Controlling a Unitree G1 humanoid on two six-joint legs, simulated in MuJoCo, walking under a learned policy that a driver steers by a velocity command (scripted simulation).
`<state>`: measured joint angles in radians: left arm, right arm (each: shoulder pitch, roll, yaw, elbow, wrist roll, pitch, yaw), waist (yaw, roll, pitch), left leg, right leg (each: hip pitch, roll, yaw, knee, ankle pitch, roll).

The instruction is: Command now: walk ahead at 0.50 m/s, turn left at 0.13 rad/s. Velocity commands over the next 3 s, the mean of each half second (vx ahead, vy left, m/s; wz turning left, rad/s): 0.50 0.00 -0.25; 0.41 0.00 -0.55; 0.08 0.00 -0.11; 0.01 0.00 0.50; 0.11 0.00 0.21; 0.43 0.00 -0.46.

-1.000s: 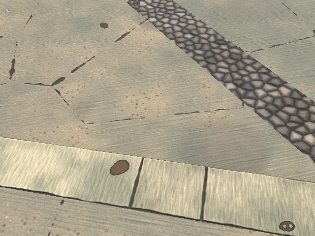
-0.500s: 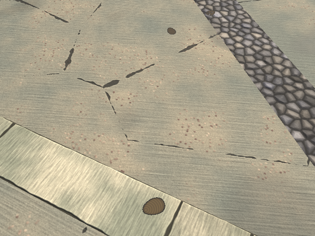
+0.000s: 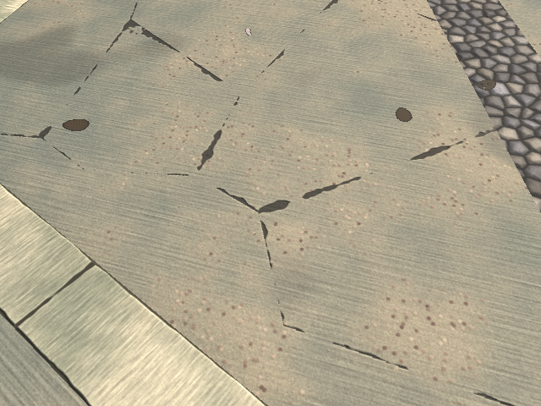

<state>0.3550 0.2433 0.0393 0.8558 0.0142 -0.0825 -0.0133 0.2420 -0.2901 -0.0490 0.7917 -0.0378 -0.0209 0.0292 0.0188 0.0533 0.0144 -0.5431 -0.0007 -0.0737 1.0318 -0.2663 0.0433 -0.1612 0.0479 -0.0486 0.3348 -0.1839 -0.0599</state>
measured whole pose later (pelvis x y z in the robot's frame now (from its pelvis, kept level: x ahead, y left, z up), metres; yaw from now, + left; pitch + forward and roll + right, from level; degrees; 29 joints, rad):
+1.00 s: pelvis +0.46 -0.08 -0.13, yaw -29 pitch +1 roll +0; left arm 0.11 0.24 0.06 0.83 0.02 0.00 0.00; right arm 0.31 -0.22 -0.04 0.89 0.00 -0.03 -0.04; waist -0.04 0.01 0.12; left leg -0.55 0.10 0.03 1.75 -0.67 -0.04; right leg -0.42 0.08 -0.08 0.57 -0.17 -0.10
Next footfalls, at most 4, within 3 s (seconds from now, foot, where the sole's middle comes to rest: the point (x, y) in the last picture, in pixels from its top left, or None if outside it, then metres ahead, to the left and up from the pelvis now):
0.26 left None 0.29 0.12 -0.78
0.88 right None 0.53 -0.19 -0.89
1.30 left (317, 352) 0.69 -0.04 -0.89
1.68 right None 0.54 -0.18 -0.89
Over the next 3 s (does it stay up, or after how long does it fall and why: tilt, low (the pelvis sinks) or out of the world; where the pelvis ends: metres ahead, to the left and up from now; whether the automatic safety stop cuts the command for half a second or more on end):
stays up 0.80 -0.19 -0.12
